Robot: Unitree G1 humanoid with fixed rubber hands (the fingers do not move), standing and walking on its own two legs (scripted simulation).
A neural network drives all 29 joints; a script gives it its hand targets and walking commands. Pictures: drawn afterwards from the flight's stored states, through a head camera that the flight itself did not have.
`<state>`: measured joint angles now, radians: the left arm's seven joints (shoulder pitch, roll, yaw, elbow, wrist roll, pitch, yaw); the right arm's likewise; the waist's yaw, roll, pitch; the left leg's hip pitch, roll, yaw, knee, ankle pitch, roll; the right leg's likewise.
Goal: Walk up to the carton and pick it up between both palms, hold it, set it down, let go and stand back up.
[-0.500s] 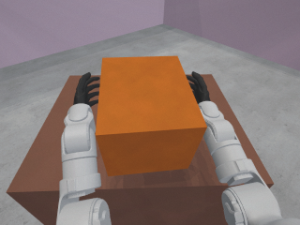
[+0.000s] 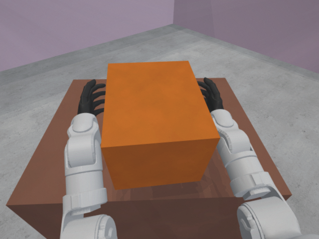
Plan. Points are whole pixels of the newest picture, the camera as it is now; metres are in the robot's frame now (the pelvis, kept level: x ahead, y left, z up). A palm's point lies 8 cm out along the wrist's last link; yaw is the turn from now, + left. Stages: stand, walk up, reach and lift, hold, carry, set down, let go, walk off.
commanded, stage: hold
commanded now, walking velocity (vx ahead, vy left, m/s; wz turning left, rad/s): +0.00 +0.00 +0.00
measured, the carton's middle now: (153, 121) +0.36 +0.00 +0.14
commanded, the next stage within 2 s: none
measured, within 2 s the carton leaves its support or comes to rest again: neither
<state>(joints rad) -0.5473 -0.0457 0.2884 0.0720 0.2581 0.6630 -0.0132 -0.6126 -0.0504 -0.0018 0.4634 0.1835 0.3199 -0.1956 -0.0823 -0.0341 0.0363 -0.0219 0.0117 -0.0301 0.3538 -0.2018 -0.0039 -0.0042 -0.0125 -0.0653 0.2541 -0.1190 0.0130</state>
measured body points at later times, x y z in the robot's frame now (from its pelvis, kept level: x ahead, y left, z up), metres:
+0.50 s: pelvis +0.00 +0.00 +0.00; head -0.04 +0.02 +0.45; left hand +0.37 +0.15 +0.19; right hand +0.37 -0.15 +0.17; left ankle +0.00 +0.12 -0.75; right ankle +0.02 -0.13 -0.75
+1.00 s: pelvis +0.00 +0.00 +0.00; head -0.04 +0.02 +0.45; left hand +0.38 +0.15 +0.19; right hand +0.37 -0.16 +0.17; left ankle +0.00 +0.12 -0.75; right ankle +0.02 -0.13 -0.75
